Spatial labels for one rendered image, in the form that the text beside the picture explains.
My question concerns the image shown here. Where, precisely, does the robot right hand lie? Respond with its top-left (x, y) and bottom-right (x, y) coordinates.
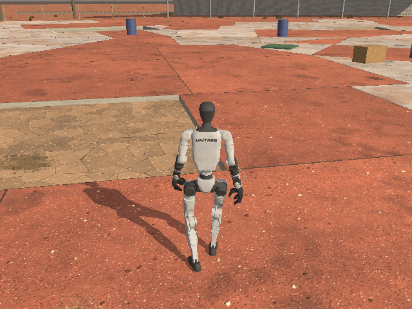
top-left (229, 186), bottom-right (243, 205)

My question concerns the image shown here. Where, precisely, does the robot left foot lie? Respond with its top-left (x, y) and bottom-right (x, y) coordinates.
top-left (188, 256), bottom-right (201, 272)

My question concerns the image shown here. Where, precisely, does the robot right upper arm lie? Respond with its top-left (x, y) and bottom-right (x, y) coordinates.
top-left (220, 130), bottom-right (236, 167)

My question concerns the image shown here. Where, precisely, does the right robot forearm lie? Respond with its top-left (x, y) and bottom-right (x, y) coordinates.
top-left (229, 157), bottom-right (242, 189)

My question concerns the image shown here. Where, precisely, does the left robot forearm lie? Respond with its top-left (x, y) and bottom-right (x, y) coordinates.
top-left (173, 155), bottom-right (184, 180)

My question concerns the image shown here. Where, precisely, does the robot left hand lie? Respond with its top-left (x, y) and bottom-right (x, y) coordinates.
top-left (172, 177), bottom-right (186, 191)

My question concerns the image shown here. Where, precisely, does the robot left upper arm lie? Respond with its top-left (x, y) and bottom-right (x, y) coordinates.
top-left (177, 129), bottom-right (193, 164)

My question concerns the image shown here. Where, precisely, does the humanoid robot head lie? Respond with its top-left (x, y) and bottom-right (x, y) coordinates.
top-left (196, 102), bottom-right (217, 132)

